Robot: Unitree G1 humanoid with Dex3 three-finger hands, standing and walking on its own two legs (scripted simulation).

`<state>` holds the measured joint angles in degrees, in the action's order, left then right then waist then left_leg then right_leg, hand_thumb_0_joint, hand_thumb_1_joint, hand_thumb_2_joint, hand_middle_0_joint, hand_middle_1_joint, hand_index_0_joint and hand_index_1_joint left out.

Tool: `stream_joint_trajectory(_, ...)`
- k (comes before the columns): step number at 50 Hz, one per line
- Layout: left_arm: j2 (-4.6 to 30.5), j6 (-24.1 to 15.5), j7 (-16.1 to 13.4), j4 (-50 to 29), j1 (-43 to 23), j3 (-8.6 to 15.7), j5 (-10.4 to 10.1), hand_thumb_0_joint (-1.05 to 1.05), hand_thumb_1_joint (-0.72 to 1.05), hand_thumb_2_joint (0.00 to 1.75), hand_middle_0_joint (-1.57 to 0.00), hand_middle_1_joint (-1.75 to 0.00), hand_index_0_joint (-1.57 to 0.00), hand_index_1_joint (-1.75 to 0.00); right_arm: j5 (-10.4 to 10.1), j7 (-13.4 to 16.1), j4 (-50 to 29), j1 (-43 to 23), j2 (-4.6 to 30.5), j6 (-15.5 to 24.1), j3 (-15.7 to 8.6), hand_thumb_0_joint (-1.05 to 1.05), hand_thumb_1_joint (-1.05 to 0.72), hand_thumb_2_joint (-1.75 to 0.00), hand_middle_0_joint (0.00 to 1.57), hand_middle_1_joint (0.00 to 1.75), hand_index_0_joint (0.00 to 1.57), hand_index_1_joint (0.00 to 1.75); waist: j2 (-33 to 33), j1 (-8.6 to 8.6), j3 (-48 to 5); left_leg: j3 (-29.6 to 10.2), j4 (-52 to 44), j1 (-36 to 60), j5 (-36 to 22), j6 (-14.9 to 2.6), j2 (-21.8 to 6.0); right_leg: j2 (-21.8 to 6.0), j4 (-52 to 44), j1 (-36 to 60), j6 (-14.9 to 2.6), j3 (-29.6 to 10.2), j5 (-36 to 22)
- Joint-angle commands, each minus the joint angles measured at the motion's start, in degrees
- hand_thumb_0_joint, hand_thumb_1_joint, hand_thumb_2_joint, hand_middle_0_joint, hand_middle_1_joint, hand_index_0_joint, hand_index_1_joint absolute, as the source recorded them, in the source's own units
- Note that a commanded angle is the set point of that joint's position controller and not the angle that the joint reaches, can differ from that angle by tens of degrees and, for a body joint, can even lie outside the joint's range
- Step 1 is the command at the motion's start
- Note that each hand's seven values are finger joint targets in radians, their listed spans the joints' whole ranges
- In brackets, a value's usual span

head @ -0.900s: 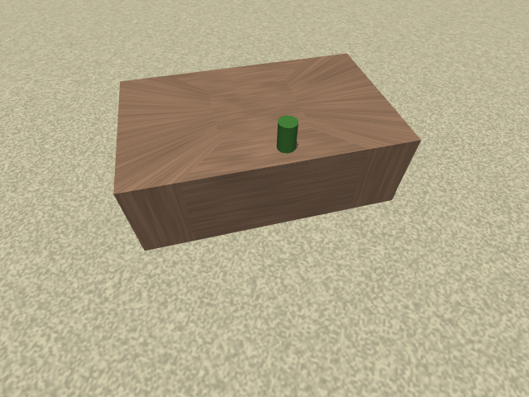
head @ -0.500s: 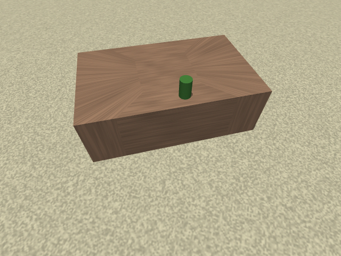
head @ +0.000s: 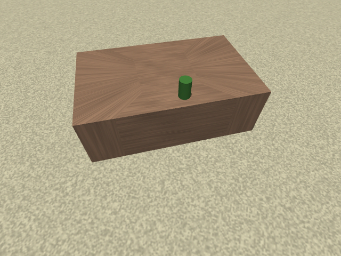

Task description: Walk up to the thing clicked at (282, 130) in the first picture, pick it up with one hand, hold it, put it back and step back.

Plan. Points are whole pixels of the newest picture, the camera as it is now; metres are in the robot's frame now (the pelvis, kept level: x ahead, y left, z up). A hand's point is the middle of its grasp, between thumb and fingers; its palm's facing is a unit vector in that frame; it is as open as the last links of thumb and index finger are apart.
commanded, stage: stand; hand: right
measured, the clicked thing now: (184, 87) +1.03 -0.08 -0.33
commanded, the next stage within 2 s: walk up in 0.22 s
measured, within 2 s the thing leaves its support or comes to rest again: neither
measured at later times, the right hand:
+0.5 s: hand out of the picture +0.08 -0.32 -0.17, palm faces -0.08 +0.93 -0.36, open 7.4 cm
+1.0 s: hand (259, 175) +0.37 -0.28 -0.13, palm faces -0.18 +0.90 -0.39, open 7.4 cm
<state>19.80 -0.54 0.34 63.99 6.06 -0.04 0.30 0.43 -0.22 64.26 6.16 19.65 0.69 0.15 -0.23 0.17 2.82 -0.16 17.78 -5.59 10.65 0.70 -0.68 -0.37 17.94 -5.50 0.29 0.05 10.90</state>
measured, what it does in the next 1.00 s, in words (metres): walks ahead: right foot, then left foot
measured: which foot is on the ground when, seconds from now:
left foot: down 0.00-0.48, up 0.50-0.82, down 0.84-1.00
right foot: down 0.00-0.28, up 0.30-0.44, down 0.46-0.86, up 0.88-1.00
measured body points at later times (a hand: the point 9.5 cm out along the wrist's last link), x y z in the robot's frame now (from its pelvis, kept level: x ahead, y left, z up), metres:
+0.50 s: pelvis +0.04 -0.04 -0.02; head +0.06 -0.05 +0.43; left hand +0.10 +0.30 -0.12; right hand +0.08 -0.37 -0.15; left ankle -0.01 +0.12 -0.74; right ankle +0.07 -0.16 -0.75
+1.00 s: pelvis +0.21 -0.04 -0.02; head +0.22 -0.01 +0.43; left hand +0.19 +0.28 -0.15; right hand +0.37 -0.32 -0.11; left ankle +0.25 +0.09 -0.75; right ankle +0.21 -0.17 -0.69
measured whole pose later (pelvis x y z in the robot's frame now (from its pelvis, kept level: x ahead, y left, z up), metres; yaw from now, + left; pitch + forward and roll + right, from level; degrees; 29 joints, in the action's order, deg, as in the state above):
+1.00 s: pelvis +0.21 -0.04 -0.02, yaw +10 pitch -4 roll +1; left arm 24.0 -0.9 3.5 49.3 19.6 3.3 0.7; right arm 0.2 -2.4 45.2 14.5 21.1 4.8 -2.9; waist -4.5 1.4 5.2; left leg 3.7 33.1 -16.3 13.3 -1.6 -0.4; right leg -3.7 62.7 -22.7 -2.1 -0.1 23.9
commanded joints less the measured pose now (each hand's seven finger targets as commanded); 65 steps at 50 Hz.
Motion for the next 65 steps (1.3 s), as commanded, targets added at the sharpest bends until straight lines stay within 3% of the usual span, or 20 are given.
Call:
stream_joint_trajectory(1,11.9,-1.5,-1.0,-3.1,-1.5,2.0,0.1,0.0,0.9,0.9,-0.2,-0.3,-0.2,-0.3,-0.1,0.9,-3.3,-2.0,12.0,1.2,-2.4,0.0,-0.9,-0.9,0.2,0.3,0.2,0.3,0.3,-0.02,-4.5,-5.1,-1.7,1.0,-11.4,-1.92,-6.8,-7.0,-2.1,0.7,-1.8,-4.6,-11.1)
stream_joint_trajectory(10,12.2,-1.4,-1.0,-3.0,-1.4,2.2,0.0,0.0,0.9,0.9,-0.2,-0.3,-0.2,-0.3,0.0,0.9,-3.2,-1.1,12.1,1.3,-2.3,0.0,-0.9,-0.9,0.2,0.3,0.2,0.3,0.5,-0.19,-3.7,-5.2,-2.5,0.3,-9.4,-1.97,-6.6,-7.1,-2.6,0.4,-1.59,-4.9,-8.7)
stream_joint_trajectory(12,15.5,-1.7,1.4,-7.2,-1.5,6.3,2.0,0.0,0.9,0.9,-0.2,-0.3,-0.2,-0.3,1.2,-0.6,-5.4,6.4,17.0,2.1,-6.4,0.0,-0.9,-0.9,0.2,0.3,0.2,0.3,1.7,-1.15,-3.9,-14.5,-2.4,-2.6,27.3,-8.42,-7.7,-2.2,9.8,-5.4,-3.32,-0.8,22.8)
stream_joint_trajectory(15,12.9,-1.4,2.5,-12.1,-4.7,6.8,2.2,0.0,0.9,0.9,-0.2,-0.3,-0.2,-0.3,1.9,-0.7,-8.2,8.1,19.8,2.8,-8.6,0.0,-0.9,-0.9,0.2,0.3,0.2,0.3,8.5,-2.45,5.7,-30.1,-8.7,0.7,28.8,-15.67,-18.7,-3.6,26.0,-26.7,-2.48,-3.2,17.6)
stream_joint_trajectory(19,13.2,-2.5,3.6,-13.7,-1.0,7.4,1.7,0.0,0.9,0.9,-0.2,-0.3,-0.2,-0.3,2.0,-1.0,-12.6,6.0,18.9,3.6,-9.0,0.0,-0.9,-0.9,0.2,0.3,0.2,0.3,10.5,-0.5,1.0,-22.1,-5.5,1.0,18.8,-14.14,-15.1,-4.8,19.5,-20.9,-2.71,-3.8,15.8)
stream_joint_trajectory(22,13.4,-2.9,3.0,-10.3,11.9,8.9,2.1,0.0,0.9,0.9,-0.2,-0.3,-0.2,-0.3,1.7,-1.5,-15.5,1.7,16.0,2.9,-8.1,0.0,-0.9,-0.9,0.2,0.3,0.2,0.3,5.7,6.68,-3.4,-9.2,9.7,-14.8,9.6,-8.45,-6.4,0.6,8.1,5.9,-2.0,3.7,3.8)
stream_joint_trajectory(23,16.9,-3.3,2.3,-9.0,19.3,10.3,2.7,0.0,0.9,0.9,-0.2,-0.3,-0.2,-0.3,1.7,-1.4,-16.8,2.3,11.8,2.6,-6.6,0.0,-0.9,-0.9,0.2,0.3,0.2,0.3,-6.5,10.03,-5.7,-4.5,24.1,-24.2,15.0,-6.61,-0.9,-2.0,3.3,16.3,-2.03,-0.9,9.8)
stream_joint_trajectory(24,23.7,-3.9,1.9,-10.4,20.6,11.6,3.5,0.0,0.9,0.9,-0.2,-0.3,-0.2,-0.3,1.1,-1.0,-19.0,2.4,8.0,2.7,-5.5,0.0,-0.9,-0.9,0.2,0.3,0.2,0.3,-22.2,10.34,-2.4,-1.1,40.4,-39.0,25.0,-3.58,8.1,-18.8,-10.1,15.5,-7.43,-30.2,33.9)
stream_joint_trajectory(25,24.1,-3.7,2.1,-13.8,13.0,11.0,3.1,0.0,0.9,0.9,-0.2,-0.3,-0.2,-0.3,1.6,-0.4,-18.4,2.0,13.3,2.6,-6.7,0.0,-0.9,-0.9,0.2,0.3,0.2,0.3,-12.2,7.32,2.7,-6.6,44.7,-37.3,20.8,-2.74,1.1,-27.2,-13.4,5.3,-14.12,-38.7,38.9)
stream_joint_trajectory(30,16.7,-4.7,2.0,-16.8,7.8,8.4,0.8,0.0,0.9,0.9,-0.2,-0.3,-0.2,-0.3,0.6,-2.5,-14.0,12.0,14.3,3.3,-7.0,0.0,-0.9,-0.9,0.2,0.3,0.2,0.3,-6.1,1.07,4.8,-4.7,37.0,-27.0,7.0,-1.38,-3.5,-14.4,-7.7,0.0,-11.27,-9.6,5.3)
stream_joint_trajectory(37,18.0,-3.9,2.2,-19.4,13.0,8.3,1.0,0.0,0.9,0.9,-0.2,-0.3,-0.2,-0.3,0.5,-3.4,-19.8,5.1,12.4,3.2,-7.1,0.0,-0.9,-0.9,0.2,0.3,0.2,0.3,-6.9,3.39,2.1,3.3,18.1,-17.6,0.8,-1.66,-2.0,-12.7,0.7,0.1,-11.14,-0.6,-11.9)
stream_joint_trajectory(40,18.0,-3.5,2.0,-21.1,11.1,7.6,0.8,0.0,0.9,0.9,-0.2,-0.3,-0.2,-0.3,0.6,-2.7,-18.1,12.4,13.7,3.7,-8.3,0.0,-0.9,-0.9,0.2,0.3,0.2,0.3,-1.3,-2.02,0.2,5.6,14.2,-0.9,-0.9,-3.31,0.2,-12.0,10.9,-10.1,-10.04,1.6,-10.7)
stream_joint_trajectory(41,15.4,-3.3,2.0,-21.1,13.6,6.7,0.9,0.0,0.9,0.9,-0.2,-0.3,-0.2,-0.3,0.9,-2.2,-16.7,18.4,16.0,4.2,-9.4,0.0,-0.9,-0.9,0.2,0.3,0.2,0.3,5.7,-4.47,-3.9,4.1,12.3,8.3,3.2,-5.63,0.8,-8.2,24.9,-13.5,-8.21,5.0,-13.6)
stream_joint_trajectory(43,13.0,-3.0,1.6,-21.9,17.3,6.4,0.1,0.0,0.9,0.9,-0.2,-0.3,-0.2,-0.3,1.2,-1.0,-19.0,23.8,24.2,4.8,-11.0,0.0,-0.9,-0.9,0.2,0.3,0.2,0.3,16.0,-5.75,-9.9,-42.0,-2.3,16.4,19.6,-16.03,-22.5,3.0,50.5,-32.1,-3.72,0.9,21.6)
stream_joint_trajectory(49,15.6,-2.0,2.9,-17.7,18.8,7.1,0.7,0.0,0.9,0.9,-0.2,-0.3,-0.2,-0.3,-0.4,-0.6,-22.0,11.9,18.5,5.4,-8.2,0.0,-0.9,-0.9,0.2,0.3,0.2,0.3,7.5,-0.12,2.0,-12.3,-2.7,-10.2,7.2,-13.01,-14.0,-6.8,40.9,-22.5,-1.69,-2.1,10.4)
stream_joint_trajectory(59,15.8,-3.1,4.4,-16.8,19.5,9.5,1.6,0.0,0.9,0.9,-0.2,-0.3,-0.2,-0.3,0.4,-1.6,-23.8,7.1,18.9,4.8,-8.1,0.0,-0.9,-0.9,0.2,0.3,0.2,0.3,4.5,4.62,-0.4,-5.1,8.2,-23.5,23.3,-9.8,-8.8,-2.2,18.7,-1.2,-1.57,6.1,3.3)
stream_joint_trajectory(60,17.1,-3.5,3.8,-16.1,22.8,10.2,1.8,0.0,0.9,0.9,-0.2,-0.3,-0.2,-0.3,0.8,-1.3,-23.5,9.2,16.2,4.4,-7.1,0.0,-0.9,-0.9,0.2,0.3,0.2,0.3,-1.5,6.11,-1.8,-3.2,18.1,-26.1,21.9,-8.36,-6.5,-1.4,16.4,4.5,-2.05,4.6,8.0)
stream_joint_trajectory(62,24.6,-5.0,2.4,-17.9,25.7,11.1,2.0,0.0,0.9,0.9,-0.2,-0.3,-0.2,-0.3,-0.2,-0.8,-24.9,10.1,11.2,4.5,-5.2,0.0,-0.9,-0.9,0.2,0.3,0.2,0.3,-19.7,7.49,0.6,0.8,49.9,-41.5,20.9,-3.17,5.5,-23.8,-7.1,5.0,-11.1,-36.2,26.8)
stream_joint_trajectory(63,25.6,-4.8,2.4,-19.6,19.6,10.5,1.2,0.0,0.9,0.9,-0.2,-0.3,-0.2,-0.3,0.3,0.2,-23.7,9.7,15.9,4.4,-6.6,0.0,-0.9,-0.9,0.2,0.3,0.2,0.3,-13.1,4.93,3.9,-5.8,52.5,-39.3,19.9,-2.89,0.1,-27.7,-7.9,-2.2,-15.85,-40.9,29.0)
stream_joint_trajectory(65,21.2,-4.9,1.8,-19.5,15.6,9.4,0.1,0.0,0.9,0.9,-0.2,-0.3,-0.2,-0.3,-1.1,-0.5,-19.9,13.2,17.5,4.3,-6.9,0.0,-0.9,-0.9,0.2,0.3,0.2,0.3,-6.7,2.27,3.9,-6.6,48.3,-34.3,11.8,-2.89,-1.9,-19.5,-5.2,-3.8,-12.36,-23.3,21.8)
